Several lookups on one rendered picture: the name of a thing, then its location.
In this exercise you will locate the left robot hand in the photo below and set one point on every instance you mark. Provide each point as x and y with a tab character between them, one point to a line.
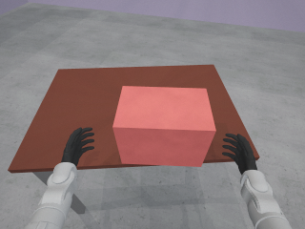
73	150

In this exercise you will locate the carton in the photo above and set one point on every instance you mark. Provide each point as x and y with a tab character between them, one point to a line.
164	126

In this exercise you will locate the robot right forearm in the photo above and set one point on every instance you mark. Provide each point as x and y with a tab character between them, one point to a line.
263	209

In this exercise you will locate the table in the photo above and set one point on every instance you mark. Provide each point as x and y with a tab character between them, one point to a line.
89	97

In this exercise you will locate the robot left forearm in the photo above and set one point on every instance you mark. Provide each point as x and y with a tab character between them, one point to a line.
54	206

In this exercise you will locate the right robot hand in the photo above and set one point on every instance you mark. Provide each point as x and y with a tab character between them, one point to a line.
244	154

